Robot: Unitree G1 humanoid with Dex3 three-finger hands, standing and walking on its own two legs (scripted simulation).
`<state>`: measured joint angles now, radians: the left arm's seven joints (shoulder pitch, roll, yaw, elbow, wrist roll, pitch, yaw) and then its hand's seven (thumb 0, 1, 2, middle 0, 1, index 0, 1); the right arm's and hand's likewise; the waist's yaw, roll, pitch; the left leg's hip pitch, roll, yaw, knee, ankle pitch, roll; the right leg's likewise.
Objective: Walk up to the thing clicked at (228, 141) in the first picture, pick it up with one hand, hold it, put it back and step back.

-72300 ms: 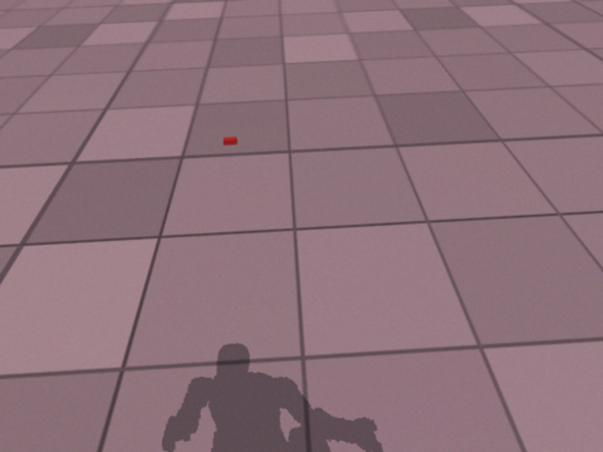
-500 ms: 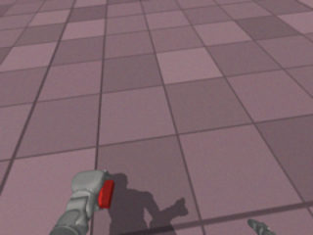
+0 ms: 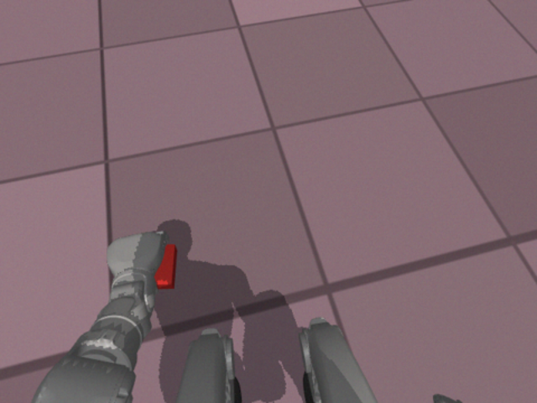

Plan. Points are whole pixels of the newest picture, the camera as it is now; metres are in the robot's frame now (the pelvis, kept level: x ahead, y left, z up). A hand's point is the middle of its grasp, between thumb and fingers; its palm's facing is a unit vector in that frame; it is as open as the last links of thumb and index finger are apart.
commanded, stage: crouch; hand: left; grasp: from above
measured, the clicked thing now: (165, 266) +0.40 +0.18 -0.18
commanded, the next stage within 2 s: lower in 1.16 s
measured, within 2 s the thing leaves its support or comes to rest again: neither
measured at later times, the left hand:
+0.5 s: hand (177, 292) +0.38 +0.19 -0.31, palm faces -0.45 -0.07 -0.89, open 9.5 cm
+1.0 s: hand (187, 296) +0.39 +0.18 -0.38, palm faces -0.45 -0.06 -0.89, open 9.5 cm
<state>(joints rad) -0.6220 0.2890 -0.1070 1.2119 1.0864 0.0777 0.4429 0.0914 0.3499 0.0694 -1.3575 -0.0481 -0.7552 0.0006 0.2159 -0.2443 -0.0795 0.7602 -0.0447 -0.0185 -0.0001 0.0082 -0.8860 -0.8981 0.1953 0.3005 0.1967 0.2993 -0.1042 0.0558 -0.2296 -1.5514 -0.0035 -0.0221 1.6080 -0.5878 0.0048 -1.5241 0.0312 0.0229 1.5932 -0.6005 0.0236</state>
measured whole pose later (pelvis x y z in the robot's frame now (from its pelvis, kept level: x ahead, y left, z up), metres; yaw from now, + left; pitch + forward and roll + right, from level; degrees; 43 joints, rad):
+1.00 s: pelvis -0.03 -0.01 -0.21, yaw -3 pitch +35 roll -3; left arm -0.83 0.40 0.00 1.46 1.13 -0.03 0.55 0.09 0.31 0.15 -1.23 -0.14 -0.76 0.00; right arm 0.11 -0.23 -0.02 0.82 -0.15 -0.10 0.13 0.00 -0.89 -0.90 0.20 0.30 0.20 0.30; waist -0.17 0.02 -0.14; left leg -2.22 0.00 -0.09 2.29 -0.68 -0.03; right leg -2.19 0.06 -0.04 2.25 -0.68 0.01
